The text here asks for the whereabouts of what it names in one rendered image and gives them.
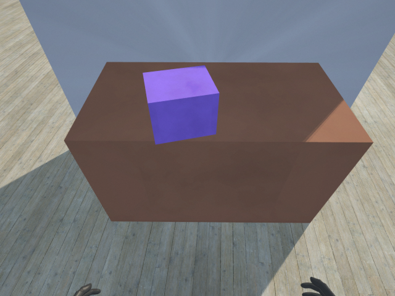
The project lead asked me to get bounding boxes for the robot left hand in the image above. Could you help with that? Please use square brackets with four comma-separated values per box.
[74, 283, 101, 296]

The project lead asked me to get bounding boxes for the pedestal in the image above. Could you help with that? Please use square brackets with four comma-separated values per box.
[64, 62, 373, 223]

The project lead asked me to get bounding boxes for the robot right hand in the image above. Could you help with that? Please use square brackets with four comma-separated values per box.
[301, 277, 335, 296]

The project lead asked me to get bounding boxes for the carton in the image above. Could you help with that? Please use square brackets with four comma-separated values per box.
[143, 65, 219, 144]

